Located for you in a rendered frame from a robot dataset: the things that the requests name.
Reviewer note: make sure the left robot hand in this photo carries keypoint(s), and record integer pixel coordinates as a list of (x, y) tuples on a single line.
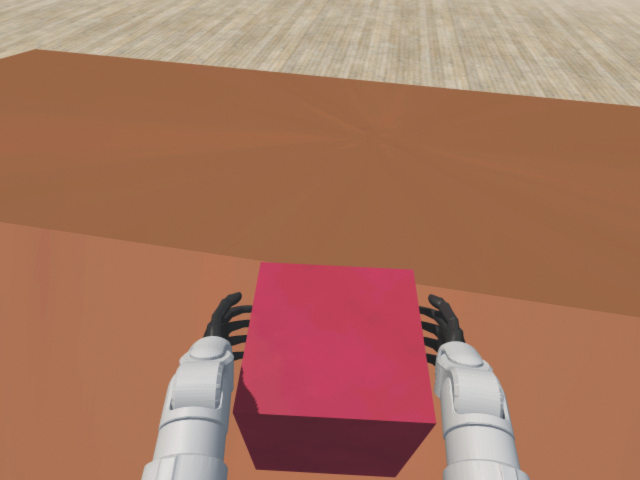
[(220, 325)]

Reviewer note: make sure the robot left forearm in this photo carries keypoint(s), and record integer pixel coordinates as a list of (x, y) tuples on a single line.
[(195, 417)]

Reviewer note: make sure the right robot hand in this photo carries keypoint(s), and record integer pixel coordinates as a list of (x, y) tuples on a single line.
[(448, 329)]

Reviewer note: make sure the robot right forearm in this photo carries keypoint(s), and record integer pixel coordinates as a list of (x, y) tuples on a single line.
[(477, 428)]

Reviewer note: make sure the carton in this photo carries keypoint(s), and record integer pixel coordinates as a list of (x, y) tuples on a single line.
[(334, 376)]

